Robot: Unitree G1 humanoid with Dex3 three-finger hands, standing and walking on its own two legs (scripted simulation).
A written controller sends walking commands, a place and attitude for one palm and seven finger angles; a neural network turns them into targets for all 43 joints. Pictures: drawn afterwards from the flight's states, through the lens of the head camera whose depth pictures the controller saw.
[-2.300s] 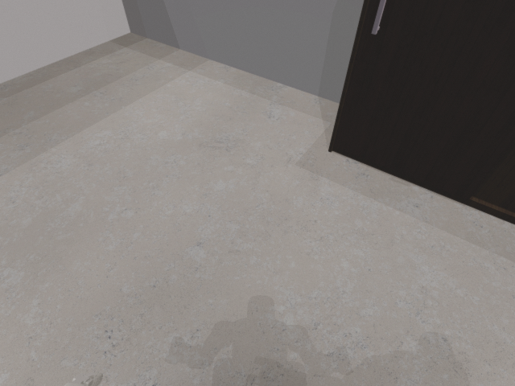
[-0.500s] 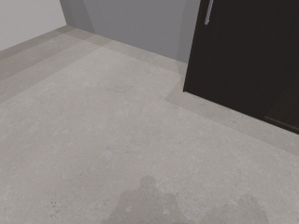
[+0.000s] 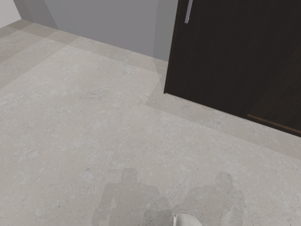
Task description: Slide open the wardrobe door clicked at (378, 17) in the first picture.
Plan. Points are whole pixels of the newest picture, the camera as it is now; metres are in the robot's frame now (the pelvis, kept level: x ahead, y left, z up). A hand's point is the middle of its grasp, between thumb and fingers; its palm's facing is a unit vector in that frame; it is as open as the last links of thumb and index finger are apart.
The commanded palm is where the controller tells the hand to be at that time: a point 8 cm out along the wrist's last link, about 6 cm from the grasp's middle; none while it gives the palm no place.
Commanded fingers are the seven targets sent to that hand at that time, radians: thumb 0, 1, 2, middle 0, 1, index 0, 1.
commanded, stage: walk to a spot facing it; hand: left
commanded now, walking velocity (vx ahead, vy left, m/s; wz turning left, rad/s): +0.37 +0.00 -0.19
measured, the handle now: (191, 1) +1.36 -0.17 +0.08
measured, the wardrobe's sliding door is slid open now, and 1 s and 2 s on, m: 0.00 0.00 0.00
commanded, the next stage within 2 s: turn to face it in 1.04 s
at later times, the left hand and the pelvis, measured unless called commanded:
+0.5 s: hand (108, 191) +0.25 +0.15 -0.17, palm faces +0.00 -0.98 -0.20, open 7.2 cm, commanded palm none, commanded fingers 0.00 0.90 0.90 -0.20 -0.30 -0.20 -0.30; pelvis +0.23 -0.04 +0.00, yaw -3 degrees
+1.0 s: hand (116, 128) +0.51 +0.17 -0.17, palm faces -0.08 -0.98 -0.18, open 7.3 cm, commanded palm none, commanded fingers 0.00 0.90 0.90 -0.20 -0.30 -0.20 -0.30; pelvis +0.44 -0.01 +0.00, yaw -9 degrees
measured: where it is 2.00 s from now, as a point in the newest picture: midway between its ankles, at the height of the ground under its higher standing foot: (166, 153)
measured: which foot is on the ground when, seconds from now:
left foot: down 0.00-0.18, up 0.20-0.66, down 0.68-1.00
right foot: up 0.00-0.16, down 0.18-0.68, up 0.70-1.00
